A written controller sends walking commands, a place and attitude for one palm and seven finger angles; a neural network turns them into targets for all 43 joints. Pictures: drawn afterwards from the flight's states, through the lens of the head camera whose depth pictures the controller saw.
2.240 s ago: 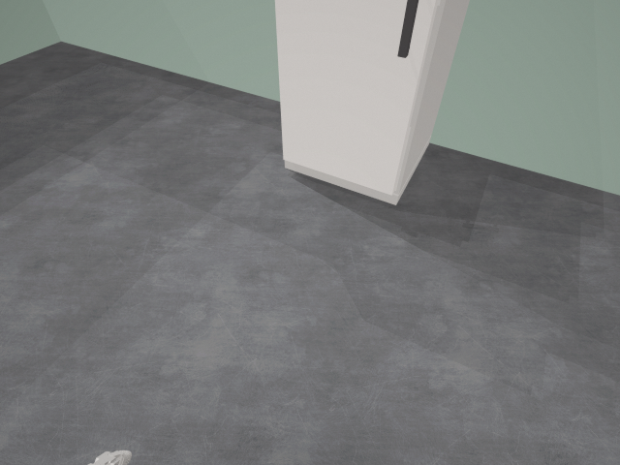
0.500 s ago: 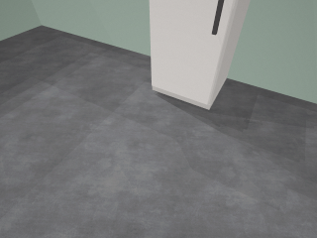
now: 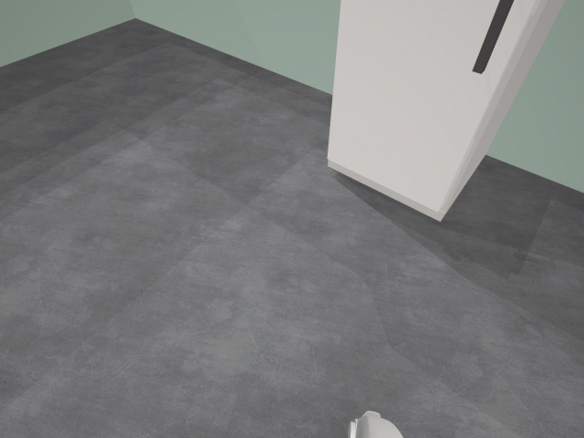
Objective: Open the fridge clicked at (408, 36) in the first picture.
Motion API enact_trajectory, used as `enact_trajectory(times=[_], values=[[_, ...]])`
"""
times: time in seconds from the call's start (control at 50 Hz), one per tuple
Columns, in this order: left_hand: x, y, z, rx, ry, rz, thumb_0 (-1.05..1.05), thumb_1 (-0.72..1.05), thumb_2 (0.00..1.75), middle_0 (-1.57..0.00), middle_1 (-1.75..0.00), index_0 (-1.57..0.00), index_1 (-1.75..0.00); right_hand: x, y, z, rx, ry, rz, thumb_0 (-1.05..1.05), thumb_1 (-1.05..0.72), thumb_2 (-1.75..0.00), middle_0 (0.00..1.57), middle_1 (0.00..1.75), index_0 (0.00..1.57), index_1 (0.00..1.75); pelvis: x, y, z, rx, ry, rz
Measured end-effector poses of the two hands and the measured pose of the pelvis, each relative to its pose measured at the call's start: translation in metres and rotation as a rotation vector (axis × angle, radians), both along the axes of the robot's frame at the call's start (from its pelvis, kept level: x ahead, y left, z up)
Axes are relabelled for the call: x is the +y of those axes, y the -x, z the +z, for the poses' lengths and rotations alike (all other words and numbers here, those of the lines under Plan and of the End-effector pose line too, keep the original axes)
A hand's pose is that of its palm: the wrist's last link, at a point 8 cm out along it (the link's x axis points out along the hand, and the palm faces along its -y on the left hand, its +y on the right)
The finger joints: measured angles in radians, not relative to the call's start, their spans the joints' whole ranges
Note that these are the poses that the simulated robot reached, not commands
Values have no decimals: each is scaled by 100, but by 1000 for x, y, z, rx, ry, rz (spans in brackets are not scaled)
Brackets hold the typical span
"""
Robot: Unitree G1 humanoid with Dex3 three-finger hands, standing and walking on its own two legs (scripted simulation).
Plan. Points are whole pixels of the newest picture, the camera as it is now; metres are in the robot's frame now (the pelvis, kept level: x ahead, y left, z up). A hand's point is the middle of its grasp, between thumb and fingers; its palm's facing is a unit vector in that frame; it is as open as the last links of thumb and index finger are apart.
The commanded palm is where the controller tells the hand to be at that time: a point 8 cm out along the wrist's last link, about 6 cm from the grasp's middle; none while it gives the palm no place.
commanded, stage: walk to a spot facing it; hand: right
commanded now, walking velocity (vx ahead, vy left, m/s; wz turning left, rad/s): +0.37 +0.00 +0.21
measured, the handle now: (497, 27) +1.12 -0.51 +0.08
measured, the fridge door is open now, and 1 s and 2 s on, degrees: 0 0 0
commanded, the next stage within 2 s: turn to face it in 1.02 s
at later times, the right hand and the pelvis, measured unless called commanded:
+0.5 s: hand (420, 337) +0.33 -0.21 -0.16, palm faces -0.16 +0.97 -0.17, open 7.4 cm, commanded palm none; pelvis +0.21 -0.05 +0.01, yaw +10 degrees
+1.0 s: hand (377, 271) +0.48 -0.15 -0.18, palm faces -0.19 +0.96 -0.18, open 7.3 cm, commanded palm none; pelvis +0.43 +0.03 +0.00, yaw +14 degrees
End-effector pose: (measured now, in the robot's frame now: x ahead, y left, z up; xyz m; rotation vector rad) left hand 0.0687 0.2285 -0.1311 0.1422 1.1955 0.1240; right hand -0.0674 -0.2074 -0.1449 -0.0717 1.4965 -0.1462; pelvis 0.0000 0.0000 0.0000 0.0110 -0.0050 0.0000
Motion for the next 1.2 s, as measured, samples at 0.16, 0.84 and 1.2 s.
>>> enact_trajectory(times=[0.16, 0.84, 1.2], values=[[-40, -115, -3, -158, -50, -18, 0, 91, 90, -20, -30, -20, -30, -50, -77, -31, 45, -11, 10, 0, -90, -90, 21, 30, 20, 30, -40, -78, -24, -19, -15, 53], [1, -206, -16, 223, 60, 366, 1, 91, 90, -20, -30, -19, -30, 24, -549, 10, -318, 52, 329, -2, -95, -90, 21, 30, 20, 30, 29, -359, -2, -4, -4, 250], [33, -478, 14, -80, -115, 237, 0, 92, 90, -20, -30, -19, -30, -13, -615, -22, -17, -14, 269, 1, -91, -90, 20, 30, 19, 30, 8, -527, -7, -31, -30, 271]])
